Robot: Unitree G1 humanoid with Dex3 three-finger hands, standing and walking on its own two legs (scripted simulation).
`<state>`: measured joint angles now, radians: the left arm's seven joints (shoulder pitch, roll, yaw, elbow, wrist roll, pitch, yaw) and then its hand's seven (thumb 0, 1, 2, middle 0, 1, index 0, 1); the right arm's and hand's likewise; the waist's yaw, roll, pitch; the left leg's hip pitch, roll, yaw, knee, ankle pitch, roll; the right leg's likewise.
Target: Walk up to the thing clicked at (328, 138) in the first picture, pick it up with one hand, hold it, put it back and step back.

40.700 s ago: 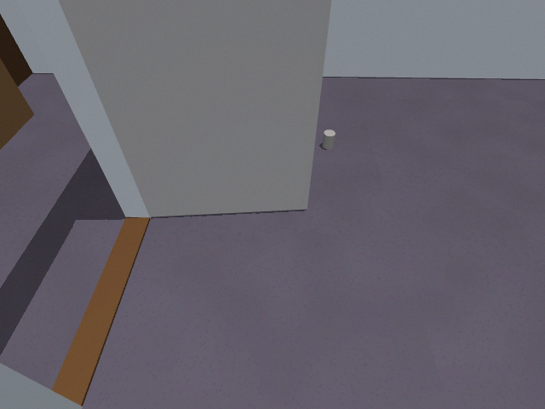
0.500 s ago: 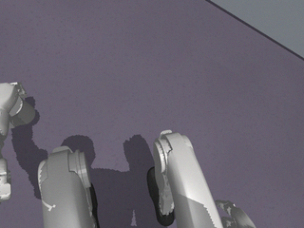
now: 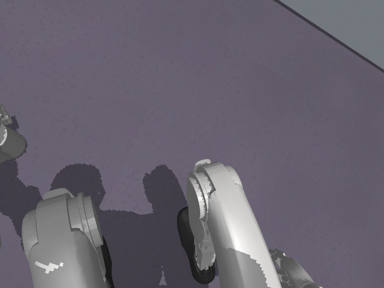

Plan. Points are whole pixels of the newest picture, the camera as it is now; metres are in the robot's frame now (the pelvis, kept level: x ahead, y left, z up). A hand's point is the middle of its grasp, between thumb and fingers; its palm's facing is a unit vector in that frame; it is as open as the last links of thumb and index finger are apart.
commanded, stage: rest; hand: left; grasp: from above
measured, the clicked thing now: out of the picture +0.43 +0.33 -0.24
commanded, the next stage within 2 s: open in 0.58 s
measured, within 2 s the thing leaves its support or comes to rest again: rests again in 0.18 s
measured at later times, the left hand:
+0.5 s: hand out of the picture +0.42 +0.33 -0.22, palm faces -0.44 -0.13 -0.89, open 9.5 cm
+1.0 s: hand out of the picture +0.42 +0.33 -0.23, palm faces -0.45 -0.13 -0.88, open 11.0 cm
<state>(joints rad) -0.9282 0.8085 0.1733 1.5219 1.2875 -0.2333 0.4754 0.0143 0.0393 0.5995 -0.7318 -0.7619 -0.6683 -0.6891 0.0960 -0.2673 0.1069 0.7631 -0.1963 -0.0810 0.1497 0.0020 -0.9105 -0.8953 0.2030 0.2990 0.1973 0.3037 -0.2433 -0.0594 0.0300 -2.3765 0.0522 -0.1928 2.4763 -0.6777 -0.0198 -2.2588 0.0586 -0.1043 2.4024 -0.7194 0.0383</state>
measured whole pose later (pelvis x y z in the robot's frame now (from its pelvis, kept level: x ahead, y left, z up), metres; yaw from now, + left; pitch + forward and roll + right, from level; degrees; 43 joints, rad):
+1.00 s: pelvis +0.00 +0.00 -0.01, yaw -3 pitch +28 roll -11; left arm -0.96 0.93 0.17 1.68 1.31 -0.26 0.58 0.01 -0.11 0.75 -0.46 -0.84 -0.46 -0.81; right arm 0.09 -0.30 0.21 0.74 -0.26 -0.17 0.20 0.00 -0.90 -0.90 0.20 0.30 0.20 0.30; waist -0.30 -0.11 0.09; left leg -2.37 0.06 -0.25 2.54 -0.69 -0.02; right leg -2.24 0.08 -0.15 2.42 -0.70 0.05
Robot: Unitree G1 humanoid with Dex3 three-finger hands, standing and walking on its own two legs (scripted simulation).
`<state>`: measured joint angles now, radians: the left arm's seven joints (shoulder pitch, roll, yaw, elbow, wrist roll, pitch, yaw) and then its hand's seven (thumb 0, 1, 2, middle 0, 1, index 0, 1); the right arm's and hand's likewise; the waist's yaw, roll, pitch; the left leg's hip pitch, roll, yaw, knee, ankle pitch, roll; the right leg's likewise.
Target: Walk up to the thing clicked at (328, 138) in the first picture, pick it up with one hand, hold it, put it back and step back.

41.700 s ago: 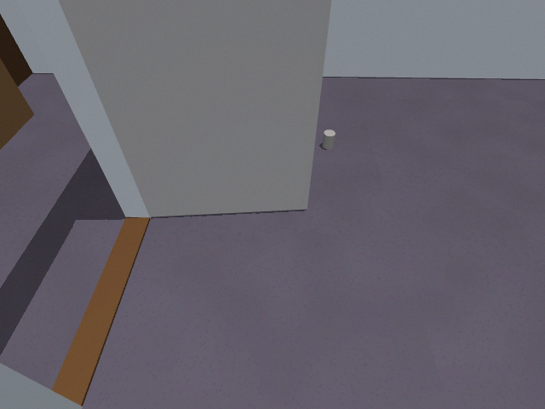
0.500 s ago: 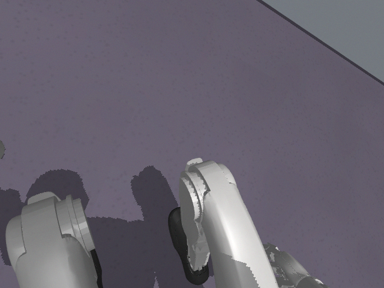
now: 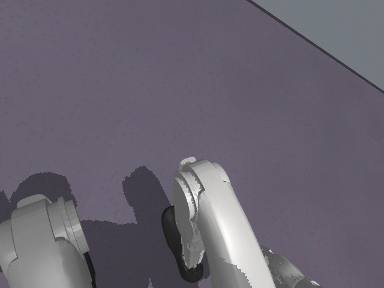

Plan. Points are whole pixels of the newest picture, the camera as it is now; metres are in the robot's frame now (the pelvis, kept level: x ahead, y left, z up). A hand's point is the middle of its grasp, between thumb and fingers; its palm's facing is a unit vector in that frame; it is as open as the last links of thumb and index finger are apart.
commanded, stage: open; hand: left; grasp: from above
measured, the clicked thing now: out of the picture +0.42 +0.35 -0.25
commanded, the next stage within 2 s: withdraw in 0.54 s
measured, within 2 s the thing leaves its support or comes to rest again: neither
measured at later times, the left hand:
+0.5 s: hand out of the picture +0.41 +0.35 -0.22, palm faces -0.44 -0.16 -0.88, open 13.9 cm
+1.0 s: hand out of the picture +0.43 +0.36 -0.15, palm faces -0.31 -0.10 -0.95, open 14.0 cm
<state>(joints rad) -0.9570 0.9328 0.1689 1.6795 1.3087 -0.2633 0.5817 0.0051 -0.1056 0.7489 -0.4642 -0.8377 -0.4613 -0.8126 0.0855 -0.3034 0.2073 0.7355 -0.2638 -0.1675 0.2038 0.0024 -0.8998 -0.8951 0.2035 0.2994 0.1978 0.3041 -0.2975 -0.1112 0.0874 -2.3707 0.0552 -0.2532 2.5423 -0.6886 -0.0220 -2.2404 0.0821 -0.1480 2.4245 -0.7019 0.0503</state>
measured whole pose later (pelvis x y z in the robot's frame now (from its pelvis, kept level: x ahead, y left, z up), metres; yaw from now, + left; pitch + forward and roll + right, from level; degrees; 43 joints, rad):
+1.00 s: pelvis +0.00 +0.00 +0.01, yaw +2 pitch +32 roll -11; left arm -0.83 0.79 0.17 1.29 1.23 -0.16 0.46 0.00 -0.51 0.99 -0.08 -1.01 -0.10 -1.01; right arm 0.12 -0.28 0.10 0.74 -0.18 -0.12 0.24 0.00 -0.91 -0.90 0.20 0.30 0.20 0.30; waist -0.22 -0.04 -0.02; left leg -2.37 0.05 -0.22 2.48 -0.69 -0.02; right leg -2.24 0.06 -0.12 2.39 -0.72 0.04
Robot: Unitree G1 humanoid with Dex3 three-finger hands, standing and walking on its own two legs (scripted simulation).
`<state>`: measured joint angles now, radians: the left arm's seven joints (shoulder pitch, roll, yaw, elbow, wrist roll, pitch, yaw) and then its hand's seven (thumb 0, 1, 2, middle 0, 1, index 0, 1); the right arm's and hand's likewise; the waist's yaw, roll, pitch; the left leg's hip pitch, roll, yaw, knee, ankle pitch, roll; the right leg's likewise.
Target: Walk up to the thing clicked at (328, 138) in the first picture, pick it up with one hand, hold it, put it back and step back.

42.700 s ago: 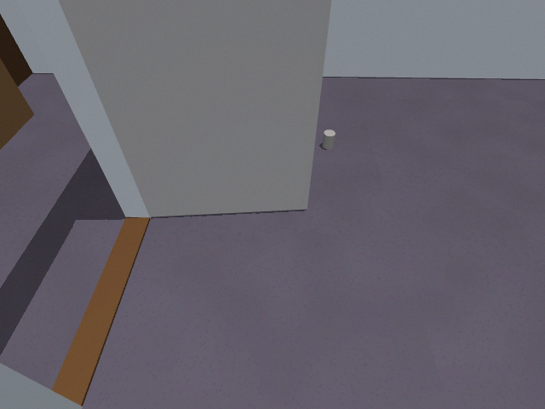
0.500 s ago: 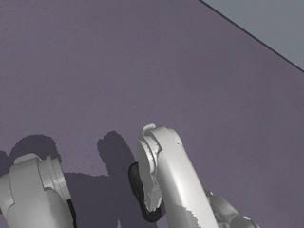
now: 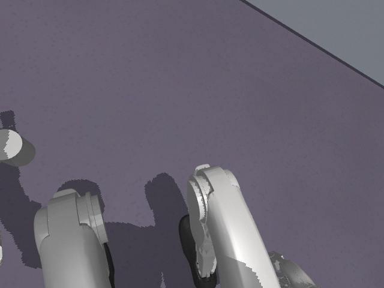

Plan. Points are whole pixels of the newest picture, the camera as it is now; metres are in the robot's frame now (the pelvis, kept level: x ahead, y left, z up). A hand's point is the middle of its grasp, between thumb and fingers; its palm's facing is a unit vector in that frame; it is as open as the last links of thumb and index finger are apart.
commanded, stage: withdraw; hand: left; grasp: from above
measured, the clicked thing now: (12, 149) +0.43 +0.33 -0.27
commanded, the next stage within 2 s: home in 0.62 s
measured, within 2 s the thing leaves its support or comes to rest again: neither
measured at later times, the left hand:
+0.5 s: hand out of the picture +0.40 +0.35 -0.09, palm faces -0.51 -0.09 -0.86, open 14.1 cm
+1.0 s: hand out of the picture +0.41 +0.36 -0.05, palm faces -0.38 -0.18 -0.91, open 12.8 cm
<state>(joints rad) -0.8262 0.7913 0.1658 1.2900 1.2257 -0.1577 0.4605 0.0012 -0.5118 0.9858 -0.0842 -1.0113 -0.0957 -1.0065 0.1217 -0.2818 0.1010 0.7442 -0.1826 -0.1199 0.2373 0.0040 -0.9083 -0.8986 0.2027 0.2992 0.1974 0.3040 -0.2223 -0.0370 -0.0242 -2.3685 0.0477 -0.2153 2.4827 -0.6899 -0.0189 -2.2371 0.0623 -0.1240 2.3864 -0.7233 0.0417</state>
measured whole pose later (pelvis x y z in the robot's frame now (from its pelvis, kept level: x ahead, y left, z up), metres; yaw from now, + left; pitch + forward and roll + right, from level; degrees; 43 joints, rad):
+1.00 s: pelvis -0.01 +0.00 +0.07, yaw +5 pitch +35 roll -8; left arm -0.78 0.70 0.10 1.09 1.03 -0.10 0.18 0.00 -0.18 0.87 -0.21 -0.67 -0.20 -0.68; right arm 0.18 -0.23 0.02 0.71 -0.07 0.00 0.12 0.00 -0.89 -0.89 0.20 0.30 0.20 0.30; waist -0.15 0.04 -0.12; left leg -2.22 0.04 -0.12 2.24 -0.64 0.00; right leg -2.11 0.03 -0.06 2.19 -0.70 0.04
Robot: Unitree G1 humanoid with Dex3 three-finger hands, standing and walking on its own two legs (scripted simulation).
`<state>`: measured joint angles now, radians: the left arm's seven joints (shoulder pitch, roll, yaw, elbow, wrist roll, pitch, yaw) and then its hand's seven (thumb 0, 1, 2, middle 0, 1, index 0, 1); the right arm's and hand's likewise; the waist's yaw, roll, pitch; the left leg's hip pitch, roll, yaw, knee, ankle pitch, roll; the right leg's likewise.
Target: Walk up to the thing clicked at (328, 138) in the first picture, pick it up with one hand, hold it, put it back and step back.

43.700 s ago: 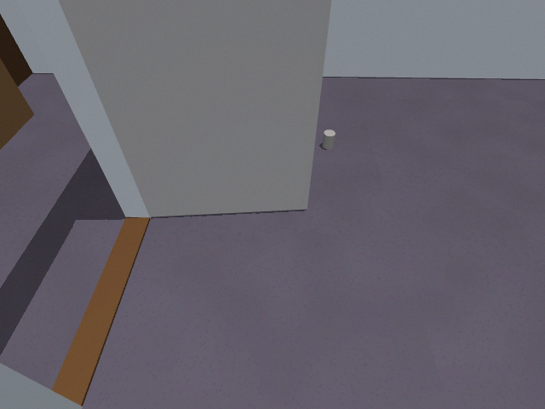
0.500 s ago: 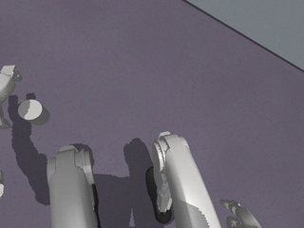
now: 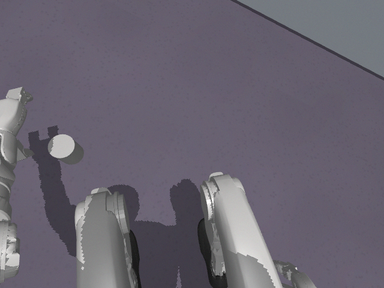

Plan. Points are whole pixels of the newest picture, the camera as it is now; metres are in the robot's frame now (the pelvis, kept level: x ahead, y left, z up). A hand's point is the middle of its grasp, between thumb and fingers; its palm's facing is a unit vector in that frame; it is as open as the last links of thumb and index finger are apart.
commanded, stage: home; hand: left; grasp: from above
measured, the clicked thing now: (67, 150) +0.46 +0.30 -0.33
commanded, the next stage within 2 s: none
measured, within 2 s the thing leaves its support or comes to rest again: neither
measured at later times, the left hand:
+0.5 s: hand out of the picture +0.28 +0.26 +0.09, palm faces -0.10 -0.84 -0.54, open 7.5 cm
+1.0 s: hand out of the picture +0.23 +0.21 +0.28, palm faces +0.20 -0.96 -0.21, open 7.4 cm
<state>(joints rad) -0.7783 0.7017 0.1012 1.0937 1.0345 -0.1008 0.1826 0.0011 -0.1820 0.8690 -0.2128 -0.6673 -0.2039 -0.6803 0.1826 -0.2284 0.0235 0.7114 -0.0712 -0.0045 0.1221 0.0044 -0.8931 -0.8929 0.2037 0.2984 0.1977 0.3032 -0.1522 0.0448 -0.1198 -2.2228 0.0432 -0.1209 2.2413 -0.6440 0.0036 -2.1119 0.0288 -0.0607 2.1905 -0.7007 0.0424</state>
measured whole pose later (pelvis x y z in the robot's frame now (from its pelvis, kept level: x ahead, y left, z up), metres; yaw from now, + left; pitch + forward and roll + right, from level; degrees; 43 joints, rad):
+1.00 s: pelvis +0.08 +0.01 +0.33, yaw +8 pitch +12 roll -3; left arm 0.49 0.22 0.04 -0.14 -0.07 0.47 0.06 0.01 0.91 0.90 -0.20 -0.30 -0.21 -0.30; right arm 0.32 -0.21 0.05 0.51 0.02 -0.17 -0.18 0.01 -0.90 -0.90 0.20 0.30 0.20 0.30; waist -0.06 0.06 -0.18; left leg -0.78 0.04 -0.05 1.05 -0.48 -0.01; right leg -0.69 0.00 -0.05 0.97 -0.50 0.02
